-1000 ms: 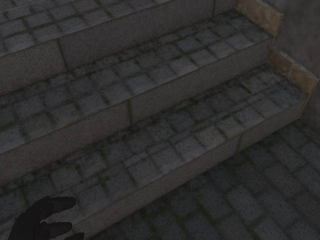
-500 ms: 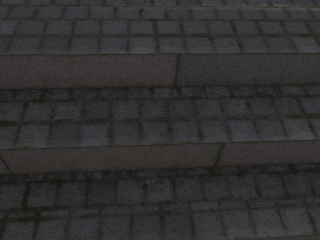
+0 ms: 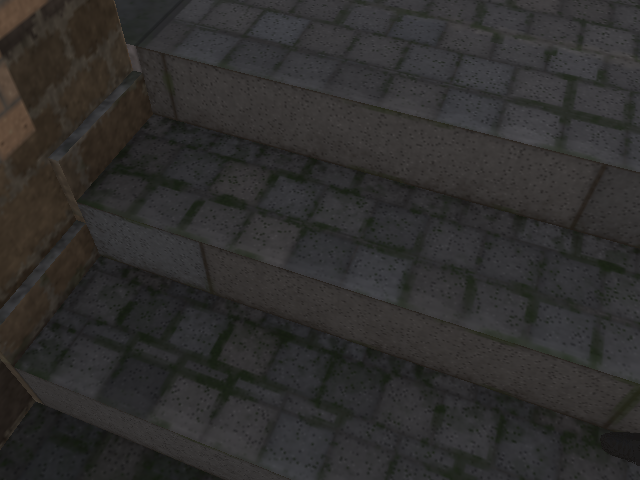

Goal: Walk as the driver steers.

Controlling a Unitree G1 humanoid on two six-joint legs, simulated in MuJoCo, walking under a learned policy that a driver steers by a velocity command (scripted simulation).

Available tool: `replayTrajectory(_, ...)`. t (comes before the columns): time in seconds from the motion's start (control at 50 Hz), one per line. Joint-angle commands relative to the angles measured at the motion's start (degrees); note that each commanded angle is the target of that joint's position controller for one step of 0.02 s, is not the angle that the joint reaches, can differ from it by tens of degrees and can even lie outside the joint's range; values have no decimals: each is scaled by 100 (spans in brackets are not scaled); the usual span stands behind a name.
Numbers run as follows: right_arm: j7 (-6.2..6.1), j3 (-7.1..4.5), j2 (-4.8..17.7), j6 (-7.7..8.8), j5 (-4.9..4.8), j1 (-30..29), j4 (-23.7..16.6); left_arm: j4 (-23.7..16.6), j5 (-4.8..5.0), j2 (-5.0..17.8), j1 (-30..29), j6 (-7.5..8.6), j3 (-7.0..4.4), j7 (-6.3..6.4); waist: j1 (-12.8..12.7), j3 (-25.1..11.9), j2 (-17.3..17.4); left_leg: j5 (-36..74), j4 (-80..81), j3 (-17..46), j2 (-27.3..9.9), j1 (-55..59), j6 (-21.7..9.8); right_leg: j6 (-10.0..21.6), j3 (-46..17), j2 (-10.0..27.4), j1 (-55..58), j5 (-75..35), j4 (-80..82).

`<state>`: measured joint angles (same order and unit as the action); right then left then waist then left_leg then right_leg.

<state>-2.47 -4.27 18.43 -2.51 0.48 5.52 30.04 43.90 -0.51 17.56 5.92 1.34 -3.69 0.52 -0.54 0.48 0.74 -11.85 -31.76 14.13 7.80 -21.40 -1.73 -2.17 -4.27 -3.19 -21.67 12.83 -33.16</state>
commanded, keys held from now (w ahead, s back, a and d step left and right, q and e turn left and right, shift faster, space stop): e+shift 0.84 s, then q+shift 0.16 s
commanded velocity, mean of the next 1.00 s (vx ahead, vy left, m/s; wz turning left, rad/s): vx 0.00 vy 0.00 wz -0.62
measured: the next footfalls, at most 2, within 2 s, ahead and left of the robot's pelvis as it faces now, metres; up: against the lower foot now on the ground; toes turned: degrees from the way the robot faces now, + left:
right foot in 0.02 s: +0.07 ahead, -0.13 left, +0.00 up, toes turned +4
left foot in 0.38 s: +0.05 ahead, +0.08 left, +0.00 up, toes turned -20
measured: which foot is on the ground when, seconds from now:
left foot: down 0.00-0.10, up 0.12-0.36, down 0.38-0.90, up 0.92-1.00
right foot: up 0.00-0.00, down 0.02-0.38, up 0.40-0.88, down 0.90-1.00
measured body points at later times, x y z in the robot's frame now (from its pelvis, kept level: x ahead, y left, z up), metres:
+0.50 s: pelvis +0.01 +0.01 +0.01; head +0.05 +0.02 +0.46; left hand +0.27 +0.24 -0.08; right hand +0.06 -0.31 -0.07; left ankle +0.01 +0.09 -0.73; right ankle -0.03 -0.12 -0.66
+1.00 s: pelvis -0.03 -0.05 +0.00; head +0.00 -0.10 +0.44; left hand +0.30 -0.01 -0.07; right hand -0.15 -0.34 -0.12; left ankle +0.02 +0.10 -0.68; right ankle -0.09 -0.12 -0.73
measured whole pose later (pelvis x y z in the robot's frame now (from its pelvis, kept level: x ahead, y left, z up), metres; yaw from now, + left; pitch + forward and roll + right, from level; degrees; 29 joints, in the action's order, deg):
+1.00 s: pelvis -0.03 -0.05 +0.00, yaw -41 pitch +3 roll +0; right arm -0.9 -4.4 19.4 -0.3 -0.1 11.1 43.1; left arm 33.5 -1.5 15.1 3.9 -1.4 -3.2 0.0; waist 2.8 3.1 2.4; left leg -31.9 -56.8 -5.3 -6.9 -24.0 4.5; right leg 2.5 3.9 0.1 -19.4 16.8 -32.8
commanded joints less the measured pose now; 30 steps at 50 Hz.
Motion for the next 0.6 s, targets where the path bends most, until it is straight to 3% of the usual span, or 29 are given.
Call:
replayTrajectory(0.02, 80, 148, -85, 104, 183, 547, -63, -473, -216, 133, -188, 164, 72, -115, 250, -923, 335, -149, 354, 678, -1064, 491, -336, 324, -525, 777, 1298, -962, 1257)
replayTrajectory(0.04, 108, 146, -53, 137, 294, 1025, 41, -581, -265, 382, -432, 179, 89, -117, 739, -651, -558, -1319, -148, 24, -525, 447, -34, 714, -1346, 1366, 1032, -1462, 1430)
replayTrajectory(0.06, 109, 70, 211, 186, 292, 705, -63, -558, -275, 275, -640, 181, 118, -120, 772, -217, -1044, -957, 143, -262, -590, 799, 215, 1227, -1837, 1550, 51, -557, 1765)
replayTrajectory(0.08, 69, -6, 476, 222, 248, 270, -63, -645, -172, 338, -692, 181, 78, -125, 549, -6, -919, -537, 290, -392, -643, 1019, 246, 1078, -1728, 1251, -182, 125, 1816)
replayTrajectory(0.1, 41, -57, 558, 237, 205, -61, -87, -617, -81, 568, -450, 175, 5, -112, 330, -19, -816, -372, 195, -530, -565, 1057, 205, 901, -1668, 1116, -151, 414, 1808)
replayTrajectory(0.14, -3, -64, 437, 234, 148, -164, -131, -667, 57, 1061, -212, 154, -160, -61, 222, 33, -988, -513, 45, -782, -457, 773, 197, 925, -1987, 1114, 91, 418, 1764)
replayTrajectory(0.22, 5, -62, 184, 353, 11, -114, -49, -826, 128, 911, 214, 60, -268, 71, -4, -442, -1197, -1334, -371, -872, -183, -119, 342, 1362, -2622, 1191, 1434, -1544, 1242)
replayTrajectory(0.28, 62, -72, 153, 425, -60, -32, 47, -903, 206, 921, 354, -39, -395, 127, -51, -870, -970, -1606, -449, -698, -167, -487, 429, 1475, -3016, 1326, 2271, -2856, 989)
replayTrajectory(0.32, 119, -86, 157, 447, -108, 132, 175, -1038, 264, 920, 142, -170, -459, 177, 41, -978, -844, -1238, 12, -727, -166, -86, 432, 1322, -2950, 1178, 2098, -2853, 917)
replayTrajectory(0.36, 165, -140, 201, 457, -150, 593, 414, -1265, 354, 801, -330, -318, -442, 208, 355, -912, -804, 12, 1294, -892, -307, 1192, 325, 954, -2599, 754, 1053, -1935, 771)
replayTrajectory(0.38, 145, -229, 466, 427, -107, 674, 471, -1324, 357, 544, -269, -357, -364, 204, 304, -852, -455, 500, 1600, -441, -957, 2122, 83, 658, -2261, 386, -38, -459, 301)
replayTrajectory(0.4, 107, -299, 957, 356, 93, 354, 319, -1355, 290, 181, 202, -331, -256, 172, -77, -728, 1197, 1263, 1689, 1101, -2321, 2585, -660, 316, -1072, -531, -1487, 1737, -1065)
replayTrajectory(0.42, 126, -256, 702, 407, 340, 235, 209, -1344, 177, 774, 255, -245, -427, 129, -56, -523, 1103, 2304, 1659, 1397, -3103, 1872, -1230, 5, -925, -124, -1753, 2157, -2399)
replayTrajectory(0.44, 95, -162, 439, 444, 316, -66, 117, -1212, 143, 1137, 470, -259, -546, 84, -244, -456, 615, 2622, 1550, 786, -2953, 1653, -1221, -136, -757, 110, -1590, 1834, -3133)
replayTrajectory(0.46, 57, -114, 291, 460, 231, -243, 102, -1048, 125, 1098, 671, -301, -560, 73, -316, -410, 306, 2509, 1407, 138, -2475, 1583, -973, -232, -624, 179, -1557, 1410, -3514)
replayTrajectory(0.48, -3, -94, 282, 450, 145, -278, 103, -980, 114, 956, 738, -343, -530, 77, -301, -422, 207, 2392, 1263, -250, -2203, 1677, -803, -306, -524, 242, -1735, 1004, -3896)
replayTrajectory(0.5, -61, -68, 298, 430, 94, -232, 108, -1006, 131, 797, 722, -369, -469, 51, -224, -336, 259, 2798, 1182, -612, -2076, 1626, -788, -391, -380, 319, -1879, 773, -4177)
replayTrajectory(0.54, -139, -59, 392, 359, 148, 85, 163, -1240, 187, 587, 288, -352, -352, 21, 32, -224, 355, 3062, 1244, -1043, -1971, 1684, -915, -536, 22, 494, -2111, 467, -4018)
replayTrajectory(0.6, -181, -104, 556, 242, 191, 480, 270, -1497, 173, 464, -132, -326, -253, 2, 309, -328, 441, 3207, 1309, -1149, -2237, 2202, -1138, -683, 207, 716, -2287, 460, -3486)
